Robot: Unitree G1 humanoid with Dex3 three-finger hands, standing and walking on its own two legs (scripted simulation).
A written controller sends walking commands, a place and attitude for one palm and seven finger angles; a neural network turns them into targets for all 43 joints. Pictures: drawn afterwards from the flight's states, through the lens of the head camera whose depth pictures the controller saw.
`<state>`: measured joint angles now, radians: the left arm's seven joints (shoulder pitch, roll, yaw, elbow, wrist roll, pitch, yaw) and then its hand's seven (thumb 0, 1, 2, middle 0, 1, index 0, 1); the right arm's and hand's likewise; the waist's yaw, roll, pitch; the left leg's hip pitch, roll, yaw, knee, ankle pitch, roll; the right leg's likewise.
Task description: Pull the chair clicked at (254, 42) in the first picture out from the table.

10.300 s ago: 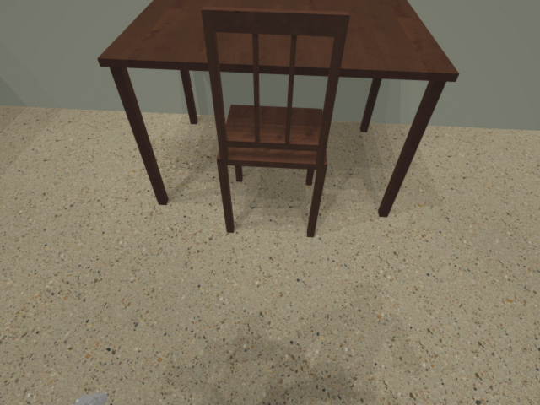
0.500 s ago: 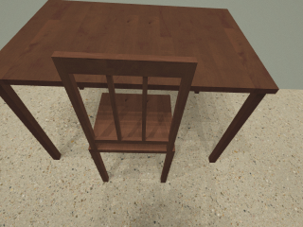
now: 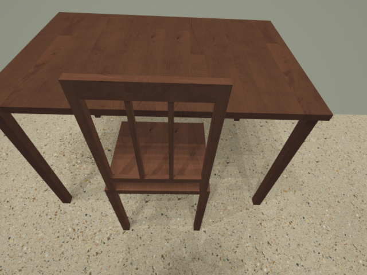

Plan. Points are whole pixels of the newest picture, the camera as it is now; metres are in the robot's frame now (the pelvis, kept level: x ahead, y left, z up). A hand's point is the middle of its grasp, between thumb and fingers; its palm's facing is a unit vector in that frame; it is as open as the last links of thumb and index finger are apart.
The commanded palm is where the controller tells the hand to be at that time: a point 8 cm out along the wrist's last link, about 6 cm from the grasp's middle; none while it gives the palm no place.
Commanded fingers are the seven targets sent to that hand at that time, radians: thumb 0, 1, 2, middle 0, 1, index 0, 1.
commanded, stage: look again from close up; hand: left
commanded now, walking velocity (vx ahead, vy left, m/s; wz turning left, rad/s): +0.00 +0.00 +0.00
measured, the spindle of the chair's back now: (136, 144) +0.48 +0.17 -0.05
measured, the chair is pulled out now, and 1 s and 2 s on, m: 0.00 0.00 0.00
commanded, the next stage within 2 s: raise the hand toward the chair's back in 0.36 s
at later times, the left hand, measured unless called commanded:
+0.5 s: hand out of the picture +0.00 +0.16 -0.17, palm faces +0.06 -0.98 -0.18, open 7.4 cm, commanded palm +0.10 +0.21 -0.07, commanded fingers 0.00 0.83 0.87 -0.19 -0.29 -0.19 -0.29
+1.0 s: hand out of the picture +0.11 +0.16 -0.07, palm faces +0.18 -0.98 -0.06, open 10.2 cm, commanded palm +0.12 +0.21 -0.06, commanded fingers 0.00 0.25 0.62 -0.13 -0.20 -0.13 -0.20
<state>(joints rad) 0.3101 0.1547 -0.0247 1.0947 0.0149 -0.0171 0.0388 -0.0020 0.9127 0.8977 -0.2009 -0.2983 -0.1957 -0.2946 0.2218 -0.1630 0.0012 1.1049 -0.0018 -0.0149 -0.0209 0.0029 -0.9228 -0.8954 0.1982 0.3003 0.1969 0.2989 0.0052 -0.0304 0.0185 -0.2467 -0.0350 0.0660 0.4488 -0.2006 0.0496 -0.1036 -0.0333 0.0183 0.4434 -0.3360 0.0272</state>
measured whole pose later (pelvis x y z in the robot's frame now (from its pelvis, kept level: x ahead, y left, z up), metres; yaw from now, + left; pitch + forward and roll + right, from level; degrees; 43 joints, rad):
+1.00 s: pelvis -0.06 -0.05 -0.11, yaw +2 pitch +14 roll -3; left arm 0.51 0.20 0.14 0.00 -0.24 -0.54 -0.18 0.01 0.47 0.71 -0.16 -0.23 -0.15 -0.23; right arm 0.13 -0.23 -0.03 0.50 0.00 -0.19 -0.06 0.01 -0.90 -0.90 0.20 0.30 0.20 0.30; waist 0.05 0.01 -0.16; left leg -1.05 0.04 -0.07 1.24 -0.44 -0.02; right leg -0.85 0.03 -0.13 1.25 -0.64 -0.06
